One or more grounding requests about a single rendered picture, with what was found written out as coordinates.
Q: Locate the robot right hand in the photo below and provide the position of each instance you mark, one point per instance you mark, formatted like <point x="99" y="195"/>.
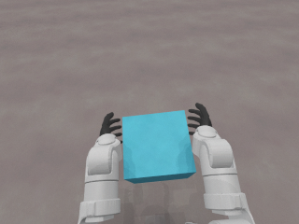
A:
<point x="204" y="119"/>

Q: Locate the robot left forearm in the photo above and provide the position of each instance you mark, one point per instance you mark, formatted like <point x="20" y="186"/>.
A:
<point x="101" y="191"/>

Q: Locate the robot right forearm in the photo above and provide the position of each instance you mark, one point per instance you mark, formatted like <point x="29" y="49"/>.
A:
<point x="222" y="190"/>

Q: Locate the robot left hand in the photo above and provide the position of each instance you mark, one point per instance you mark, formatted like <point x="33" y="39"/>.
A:
<point x="106" y="125"/>

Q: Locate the carton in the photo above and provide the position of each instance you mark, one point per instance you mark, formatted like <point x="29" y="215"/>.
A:
<point x="156" y="147"/>

